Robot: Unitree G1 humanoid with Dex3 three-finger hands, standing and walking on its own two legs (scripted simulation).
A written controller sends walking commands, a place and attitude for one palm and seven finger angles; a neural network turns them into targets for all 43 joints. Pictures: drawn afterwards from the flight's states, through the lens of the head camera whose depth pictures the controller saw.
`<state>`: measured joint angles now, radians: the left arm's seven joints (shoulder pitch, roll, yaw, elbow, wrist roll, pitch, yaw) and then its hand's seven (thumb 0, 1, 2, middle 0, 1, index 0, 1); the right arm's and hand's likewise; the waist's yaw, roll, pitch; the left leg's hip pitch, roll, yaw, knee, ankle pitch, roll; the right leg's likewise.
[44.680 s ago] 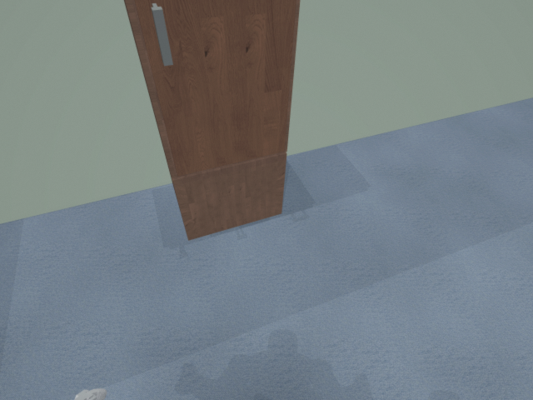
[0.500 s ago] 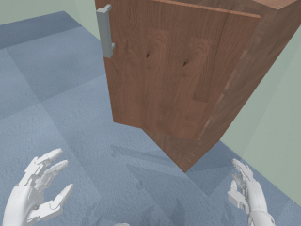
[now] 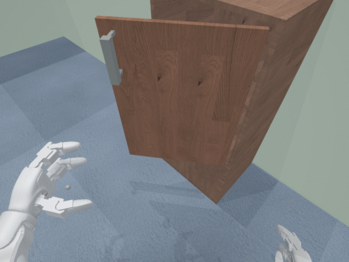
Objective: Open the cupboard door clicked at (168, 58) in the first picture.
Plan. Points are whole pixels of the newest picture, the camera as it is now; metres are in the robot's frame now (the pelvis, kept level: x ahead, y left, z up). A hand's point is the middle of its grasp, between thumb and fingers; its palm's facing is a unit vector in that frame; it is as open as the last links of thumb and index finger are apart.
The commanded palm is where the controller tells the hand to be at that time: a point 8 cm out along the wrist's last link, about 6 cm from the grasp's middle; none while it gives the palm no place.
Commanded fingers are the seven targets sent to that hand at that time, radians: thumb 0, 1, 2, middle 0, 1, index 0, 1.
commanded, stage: raise the hand with hooked fingers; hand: left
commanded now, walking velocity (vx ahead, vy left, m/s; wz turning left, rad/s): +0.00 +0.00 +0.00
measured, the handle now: (114, 58) +0.58 +0.21 +0.18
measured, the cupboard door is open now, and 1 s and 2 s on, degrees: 36 36 36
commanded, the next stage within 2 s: move the hooked fingers beside the handle in 1.06 s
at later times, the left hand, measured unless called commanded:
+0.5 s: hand (40, 126) +0.30 +0.27 +0.19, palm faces +0.04 -0.99 -0.10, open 14.0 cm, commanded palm +0.27 +0.32 +0.20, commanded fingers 0.00 -0.50 0.30 -0.30 -1.20 -0.30 -1.20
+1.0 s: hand (49, 119) +0.32 +0.27 +0.19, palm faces +0.04 -1.00 -0.09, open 14.0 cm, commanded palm +0.28 +0.31 +0.20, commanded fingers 0.00 -0.50 0.30 -0.30 -1.20 -0.30 -1.20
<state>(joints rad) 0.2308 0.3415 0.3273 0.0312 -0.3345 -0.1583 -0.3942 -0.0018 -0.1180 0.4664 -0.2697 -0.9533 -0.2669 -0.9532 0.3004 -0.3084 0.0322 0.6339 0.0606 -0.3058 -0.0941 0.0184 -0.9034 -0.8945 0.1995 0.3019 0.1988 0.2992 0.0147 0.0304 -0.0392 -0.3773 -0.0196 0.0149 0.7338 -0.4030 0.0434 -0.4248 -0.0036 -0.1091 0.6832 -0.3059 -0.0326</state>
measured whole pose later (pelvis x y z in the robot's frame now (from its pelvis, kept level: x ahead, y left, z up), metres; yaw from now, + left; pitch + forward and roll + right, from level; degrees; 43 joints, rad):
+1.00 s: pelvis +0.02 -0.01 +0.02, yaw +0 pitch -1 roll +0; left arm -0.20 0.48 0.47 0.24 -0.30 0.14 -0.48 -0.02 -0.50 0.30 -0.30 -1.20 -0.30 -1.20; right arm 0.23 -0.29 0.08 0.59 0.08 -0.21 -0.10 0.02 -0.90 -0.89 0.20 0.30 0.20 0.30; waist 0.04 0.05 -0.01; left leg -0.16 -0.02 0.02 0.49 -0.32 0.03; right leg -0.22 0.01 -0.10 0.48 -0.24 -0.04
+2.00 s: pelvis +0.02 +0.00 +0.02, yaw -1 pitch +5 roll -1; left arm -0.67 0.64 0.46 0.88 -0.21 -0.03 -0.54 -0.02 -0.50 0.30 -0.30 -1.20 -0.30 -1.20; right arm 0.35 -0.33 0.07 0.65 0.07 -0.17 -0.11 0.01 -0.90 -0.89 0.20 0.30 0.20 0.30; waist -0.05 0.03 -0.04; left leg -0.31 -0.02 0.03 0.55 -0.33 0.04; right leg -0.38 0.01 -0.09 0.52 -0.24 -0.04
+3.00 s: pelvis +0.04 +0.01 +0.01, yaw -3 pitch +15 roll -2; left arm -1.01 0.81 0.51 1.26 -0.13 -0.15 -0.55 -0.02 -0.50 0.30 -0.29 -1.20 -0.29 -1.20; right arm 0.47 -0.33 0.05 0.66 0.04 0.06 -0.07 0.01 -0.91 -0.89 0.20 0.30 0.20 0.30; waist -0.16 0.02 -0.08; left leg -0.49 0.00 0.05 0.60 -0.37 0.05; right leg -0.54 0.02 -0.07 0.54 -0.25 -0.02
